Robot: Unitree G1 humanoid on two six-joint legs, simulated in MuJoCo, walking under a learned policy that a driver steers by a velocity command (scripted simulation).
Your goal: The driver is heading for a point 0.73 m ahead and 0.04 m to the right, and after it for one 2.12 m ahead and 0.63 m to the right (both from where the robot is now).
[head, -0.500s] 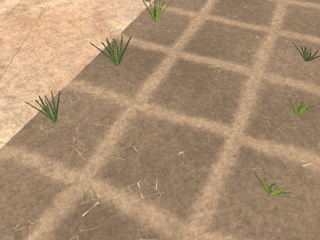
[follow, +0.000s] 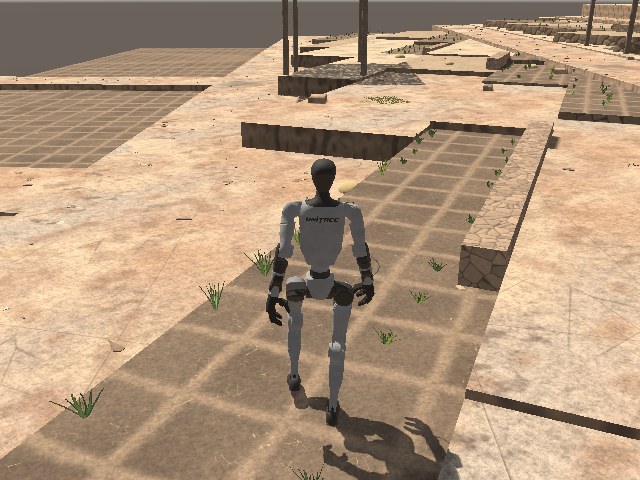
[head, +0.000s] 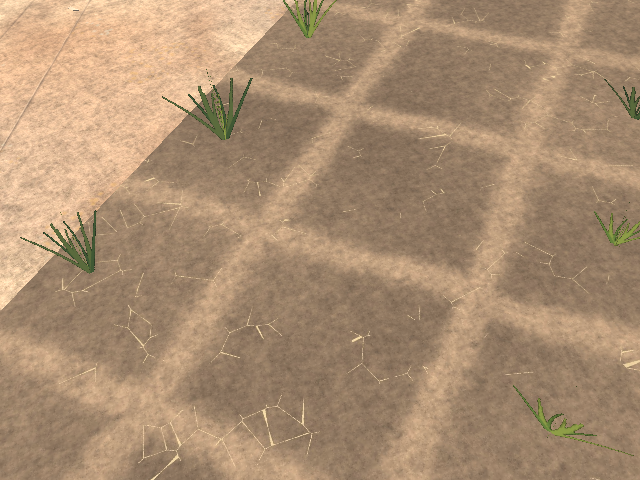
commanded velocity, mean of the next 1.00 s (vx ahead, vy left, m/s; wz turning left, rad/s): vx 0.47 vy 0.00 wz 0.00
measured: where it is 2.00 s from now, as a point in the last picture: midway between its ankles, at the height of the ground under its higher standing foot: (351, 420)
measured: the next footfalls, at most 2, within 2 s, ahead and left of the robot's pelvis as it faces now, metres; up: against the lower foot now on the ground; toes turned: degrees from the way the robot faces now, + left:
left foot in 0.22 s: +0.29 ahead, +0.08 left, +0.00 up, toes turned +4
right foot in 0.76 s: +0.61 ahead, -0.07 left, +0.00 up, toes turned -4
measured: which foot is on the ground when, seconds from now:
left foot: up 0.00-0.20, down 0.22-0.78, up 0.80-1.00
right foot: down 0.00-0.20, up 0.22-0.74, down 0.76-1.00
